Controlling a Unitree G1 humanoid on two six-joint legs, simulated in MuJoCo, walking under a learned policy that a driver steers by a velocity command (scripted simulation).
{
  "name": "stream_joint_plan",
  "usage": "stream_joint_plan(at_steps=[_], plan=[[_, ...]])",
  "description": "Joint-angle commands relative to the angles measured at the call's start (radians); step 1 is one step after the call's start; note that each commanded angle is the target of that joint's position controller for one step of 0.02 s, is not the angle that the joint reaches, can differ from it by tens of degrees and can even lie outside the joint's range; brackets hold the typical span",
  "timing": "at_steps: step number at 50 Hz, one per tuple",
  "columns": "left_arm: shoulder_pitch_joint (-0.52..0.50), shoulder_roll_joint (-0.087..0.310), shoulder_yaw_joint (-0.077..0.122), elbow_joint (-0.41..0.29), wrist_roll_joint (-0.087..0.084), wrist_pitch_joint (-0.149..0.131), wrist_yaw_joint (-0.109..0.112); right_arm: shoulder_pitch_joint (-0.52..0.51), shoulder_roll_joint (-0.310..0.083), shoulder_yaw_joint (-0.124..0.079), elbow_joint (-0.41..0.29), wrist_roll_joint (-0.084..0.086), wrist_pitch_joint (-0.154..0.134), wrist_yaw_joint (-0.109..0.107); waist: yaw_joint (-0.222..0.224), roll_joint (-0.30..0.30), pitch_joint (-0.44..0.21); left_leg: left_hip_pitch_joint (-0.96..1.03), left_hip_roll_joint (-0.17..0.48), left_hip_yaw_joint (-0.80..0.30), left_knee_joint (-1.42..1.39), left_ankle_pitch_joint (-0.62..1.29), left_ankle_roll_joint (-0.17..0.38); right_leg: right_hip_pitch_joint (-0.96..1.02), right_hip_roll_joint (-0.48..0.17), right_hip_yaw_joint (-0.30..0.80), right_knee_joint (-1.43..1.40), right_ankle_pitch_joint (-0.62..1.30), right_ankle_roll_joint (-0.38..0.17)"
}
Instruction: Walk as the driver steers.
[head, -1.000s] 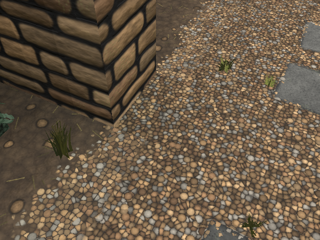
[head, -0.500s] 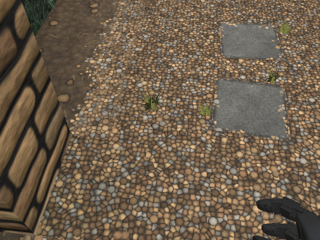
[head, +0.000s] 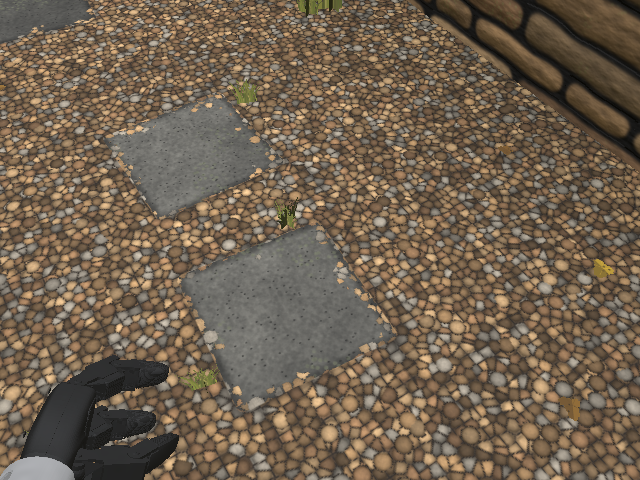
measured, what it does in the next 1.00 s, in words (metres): walks ahead, turning right: right foot, then left foot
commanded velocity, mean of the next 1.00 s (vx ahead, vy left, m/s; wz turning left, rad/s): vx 1.00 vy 0.00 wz -0.36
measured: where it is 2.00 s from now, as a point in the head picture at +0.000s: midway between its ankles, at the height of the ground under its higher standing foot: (371, 59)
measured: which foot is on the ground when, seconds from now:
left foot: down 0.00-0.08, up 0.10-0.48, down 0.50-0.94, up 0.96-1.00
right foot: up 0.00-0.08, down 0.10-0.52, up 0.54-0.92, down 0.94-1.00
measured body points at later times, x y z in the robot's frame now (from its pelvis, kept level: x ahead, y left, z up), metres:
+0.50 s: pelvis +0.49 -0.02 -0.01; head +0.52 -0.03 +0.44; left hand +0.56 +0.27 -0.12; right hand +0.64 -0.32 -0.07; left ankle +0.69 +0.05 -0.72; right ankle +0.23 -0.02 -0.71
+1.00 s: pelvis +0.91 -0.21 +0.00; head +0.94 -0.24 +0.45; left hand +1.21 -0.07 -0.07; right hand +0.78 -0.45 -0.14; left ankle +0.75 +0.01 -0.63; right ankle +0.98 -0.34 -0.72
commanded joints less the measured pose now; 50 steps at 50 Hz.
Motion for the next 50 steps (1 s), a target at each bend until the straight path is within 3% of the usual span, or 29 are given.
stream_joint_plan(at_steps=[1, 3, 4, 5, 6, 7, 8, 9, 11, 15, 18, 19, 22, 24, 25, 26, 27, 28, 29, 30, 33, 38, 41, 44, 46, 47, 48, 49, 50], plan=[[0.037, 0.044, 0.007, -0.022, 0.0, -0.011, 0.006, -0.055, -0.19, -0.035, -0.082, 0.001, 0.002, -0.024, 0.131, 0.133, 0.025, -0.139, 0.229, -0.006, 0.132, 1.466, 0.026, 0.278, 0.119, -0.119, -0.09, -0.054, -0.051], [0.349, 0.118, 0.047, 0.075, -0.012, -0.016, 0.03, -0.13, -0.249, -0.056, -0.118, -0.005, 0.037, -0.033, 0.291, 0.175, -0.129, -0.195, 0.279, -0.045, 0.538, 1.619, 0.053, 0.605, 0.165, -0.066, -0.1, -0.169, -0.11], [0.548, 0.157, 0.079, 0.144, -0.013, -0.025, 0.052, -0.181, -0.245, -0.058, -0.145, -0.005, 0.047, -0.023, 0.369, 0.136, -0.199, -0.378, 0.258, -0.058, 0.857, 1.354, 0.068, 0.892, 0.156, 0.025, -0.221, -0.159, -0.146], [0.509, 0.207, 0.115, 0.155, -0.041, -0.012, 0.083, -0.213, -0.152, -0.043, -0.155, -0.009, 0.045, -0.004, 0.306, -0.079, -0.149, -0.692, 0.047, -0.068, 1.245, 0.206, 0.052, 1.052, 0.056, 0.208, -0.263, -0.19, -0.172], [0.427, 0.334, 0.131, 0.101, 0.004, 0.008, 0.078, -0.156, -0.108, -0.023, -0.292, 0.006, 0.024, -0.002, 0.176, -0.182, -0.276, -1.054, -0.032, -0.218, 1.533, -0.093, 0.006, 1.278, -0.18, 0.763, -0.374, -0.143, -0.379], [0.5, 0.299, 0.134, 0.092, 0.005, 0.011, 0.091, -0.246, -0.141, -0.017, -0.322, 0.01, -0.007, -0.002, 0.238, 0.017, -0.325, -1.126, 0.014, -0.39, 1.468, -0.013, 0.008, 1.266, -0.233, 0.933, -0.547, -0.287, -0.392], [0.479, 0.242, 0.123, 0.13, -0.001, -0.001, 0.102, -0.273, -0.138, -0.009, -0.316, 0.011, -0.022, -0.003, 0.187, 0.107, -0.134, -1.121, 0.068, -0.401, 1.314, 0.031, 0.017, 1.078, -0.219, 0.887, -0.621, -0.287, -0.344], [0.452, 0.199, 0.11, 0.151, -0.002, -0.02, 0.107, -0.295, -0.134, -0.006, -0.31, 0.001, -0.018, -0.006, 0.128, 0.147, -0.025, -1.055, 0.101, -0.396, 1.196, 0.027, 0.013, 0.901, -0.17, 0.8, -0.631, -0.19, -0.304], [0.379, 0.156, 0.086, 0.147, -0.002, -0.056, 0.114, -0.249, -0.125, 0.0, -0.287, -0.041, 0.024, -0.01, 0.045, 0.166, 0.002, -0.904, 0.136, -0.4, 1.076, 0.004, -0.014, 0.689, -0.088, 0.641, -0.633, -0.046, -0.268], [0.389, 0.15, 0.08, 0.181, -0.012, -0.094, 0.099, -0.431, -0.056, 0.027, -0.359, -0.03, 0.047, 0.015, 0.065, 0.084, 0.08, -0.809, 0.158, -0.342, 0.739, 0.187, -0.033, 0.454, 0.005, 0.505, -0.726, -0.076, -0.211], [0.448, 0.12, 0.077, 0.213, -0.041, -0.109, 0.083, -0.507, -0.026, 0.039, -0.351, -0.006, 0.036, 0.046, 0.128, 0.046, 0.059, -0.583, 0.109, -0.285, 0.442, 0.588, 0.032, 0.408, 0.065, 0.386, -0.746, 0.103, -0.124], [0.482, 0.136, 0.079, 0.23, -0.043, -0.118, 0.079, -0.525, -0.026, 0.039, -0.345, 0.0, 0.034, 0.051, 0.159, 0.035, 0.043, -0.536, 0.088, -0.263, 0.422, 0.658, 0.05, 0.454, 0.029, 0.406, -0.778, 0.148, -0.115], [0.522, 0.186, 0.084, 0.26, -0.027, -0.115, 0.09, -0.541, -0.096, 0.018, -0.335, -0.007, 0.033, 0.034, 0.169, 0.004, 0.028, -0.582, 0.039, -0.251, 0.328, 0.542, 0.093, 0.723, -0.025, 0.401, -0.654, 0.457, -0.072], [0.513, 0.243, 0.093, 0.276, -0.001, -0.103, 0.103, -0.328, -0.162, -0.014, -0.273, -0.004, 0.025, 0.017, 0.049, -0.031, -0.104, -0.402, -0.033, -0.239, 0.338, 0.317, 0.118, 0.821, -0.045, 0.383, -0.348, 0.779, -0.034], [0.461, 0.233, 0.09, 0.271, 0.015, -0.097, 0.109, -0.099, -0.207, -0.037, -0.215, 0.002, 0.027, 0.003, -0.088, -0.023, -0.189, -0.148, 0.016, -0.268, 0.378, 0.255, 0.131, 0.677, -0.014, 0.357, -0.074, 0.709, -0.016], [0.575, 0.072, 0.052, 0.234, -0.013, -0.102, 0.107, 0.021, -0.315, -0.064, -0.195, -0.037, 0.02, -0.012, -0.052, 0.236, -0.352, 0.168, 0.301, -0.689, 0.357, -0.072, 0.22, 0.368, 0.093, 0.277, 0.382, 0.232, 0.037], [0.596, 0.036, 0.032, 0.222, -0.033, -0.11, 0.103, 0.016, -0.315, -0.07, -0.168, -0.024, 0.032, 0.007, -0.021, 0.445, -0.465, 0.223, 0.436, -1.168, 0.09, -0.275, 0.287, 0.181, 0.204, 0.27, 0.603, -0.406, 0.049], [0.472, 0.099, 0.039, 0.216, -0.02, -0.107, 0.114, -0.113, -0.215, -0.054, -0.182, -0.017, 0.036, 0.014, -0.01, 0.256, -0.26, 0.087, 0.385, -1.071, 0.059, -0.315, 0.27, 0.069, 0.112, 0.276, 0.597, -0.328, 0.028], [0.39, 0.117, 0.04, 0.21, -0.014, -0.104, 0.105, -0.173, -0.157, -0.043, -0.177, -0.008, 0.034, 0.017, 0.0, 0.113, -0.161, -0.049, 0.349, -0.893, 0.075, -0.2, 0.264, 0.079, 0.059, 0.264, 0.526, -0.248, 0.029], [0.335, 0.098, 0.034, 0.193, -0.006, -0.1, 0.093, -0.179, -0.129, -0.035, -0.153, -0.014, 0.032, 0.017, 0.012, 0.06, -0.096, -0.154, 0.301, -0.78, 0.061, -0.078, 0.252, 0.097, 0.035, 0.254, 0.473, -0.239, 0.027], [0.326, 0.02, 0.011, 0.163, 0.016, -0.072, 0.061, -0.155, -0.078, -0.015, -0.092, -0.008, 0.011, 0.02, 0.085, 0.101, -0.022, -0.316, 0.245, -0.637, -0.007, -0.013, 0.241, 0.121, 0.008, 0.266, 0.371, -0.26, 0.049], [0.076, 0.024, -0.018, 0.049, 0.017, -0.072, 0.032, -0.149, -0.101, -0.02, -0.058, 0.021, -0.02, 0.03, 0.104, 0.097, 0.128, -0.463, 0.177, -0.399, -0.19, 0.219, 0.233, 0.106, -0.059, 0.144, -0.034, -0.012, 0.084], [0.023, 0.006, -0.029, 0.037, 0.004, -0.081, 0.019, -0.107, -0.153, -0.031, -0.046, 0.04, -0.03, 0.032, 0.096, 0.086, 0.116, -0.494, 0.186, -0.368, -0.257, 0.491, 0.233, 0.351, -0.022, 0.082, -0.207, 0.144, 0.075], [0.079, 0.066, -0.004, 0.059, 0.014, -0.086, 0.048, -0.078, -0.221, -0.046, -0.03, 0.035, -0.02, 0.024, 0.131, 0.095, 0.012, -0.272, 0.196, -0.356, -0.055, 0.957, 0.208, 0.455, 0.045, 0.07, -0.28, 0.026, 0.064], [0.407, 0.133, 0.033, 0.16, 0.017, -0.09, 0.086, -0.093, -0.239, -0.051, -0.027, 0.015, 0.001, 0.009, 0.288, 0.113, -0.174, -0.345, 0.149, -0.343, 0.405, 0.981, 0.169, 0.821, 0.067, 0.08, -0.304, -0.144, 0.058], [0.577, 0.217, 0.062, 0.187, 0.039, -0.092, 0.112, -0.086, -0.156, -0.031, -0.052, 0.005, 0.001, 0.009, 0.337, 0.024, -0.294, -0.544, 0.086, -0.324, 0.75, 0.686, 0.164, 1.052, -0.138, 0.28, -0.297, -0.429, 0.052], [0.576, 0.302, 0.082, 0.179, 0.07, -0.097, 0.12, 0.038, 0.023, 0.006, -0.103, 0.044, 0.0, 0.017, 0.214, -0.265, -0.431, -0.831, -0.035, -0.358, 1.104, -0.057, 0.158, 1.215, -0.417, 0.796, -0.492, -0.848, -0.007], [0.502, 0.245, 0.078, 0.167, 0.04, -0.091, 0.117, -0.029, -0.069, -0.01, -0.112, 0.05, 0.008, 0.016, 0.211, -0.223, -0.397, -0.922, -0.011, -0.399, 1.205, 0.004, 0.179, 1.123, -0.406, 0.963, -0.653, -0.928, -0.015], [0.4, 0.163, 0.061, 0.165, 0.033, -0.101, 0.116, -0.146, -0.106, -0.019, -0.132, 0.037, 0.015, 0.018, 0.179, -0.099, -0.218, -0.983, 0.044, -0.381, 1.18, 0.116, 0.179, 0.99, -0.367, 0.777, -0.644, -0.797, -0.008]])
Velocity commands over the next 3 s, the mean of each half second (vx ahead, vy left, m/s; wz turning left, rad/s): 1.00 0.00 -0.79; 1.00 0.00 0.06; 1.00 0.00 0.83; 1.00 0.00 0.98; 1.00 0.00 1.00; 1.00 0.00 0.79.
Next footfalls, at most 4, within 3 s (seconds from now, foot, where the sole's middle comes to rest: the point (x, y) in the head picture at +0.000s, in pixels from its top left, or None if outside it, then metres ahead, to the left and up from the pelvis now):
0.10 right None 0.26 -0.03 -0.75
0.50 left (288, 356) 0.73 0.03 -0.75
0.94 right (436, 247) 1.01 -0.36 -0.75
1.40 left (378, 125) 1.49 -0.28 -0.75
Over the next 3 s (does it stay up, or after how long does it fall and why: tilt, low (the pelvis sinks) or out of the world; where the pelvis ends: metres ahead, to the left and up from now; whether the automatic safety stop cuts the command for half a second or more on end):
stays up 2.36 0.47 0.01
